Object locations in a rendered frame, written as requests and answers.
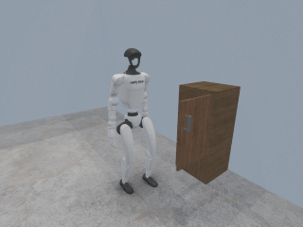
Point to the left robot forearm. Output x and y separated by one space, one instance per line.
144 108

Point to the right robot thigh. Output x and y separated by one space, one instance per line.
127 141

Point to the left robot upper arm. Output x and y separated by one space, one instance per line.
147 79

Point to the handle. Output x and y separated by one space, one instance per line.
189 119

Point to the right robot forearm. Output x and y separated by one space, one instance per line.
111 114

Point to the right robot upper arm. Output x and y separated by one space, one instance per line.
116 81

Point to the left robot thigh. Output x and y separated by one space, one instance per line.
149 135

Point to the cupboard door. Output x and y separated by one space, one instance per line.
192 146

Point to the robot right hand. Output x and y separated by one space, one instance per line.
112 136

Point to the robot thigh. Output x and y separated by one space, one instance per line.
127 141
149 135

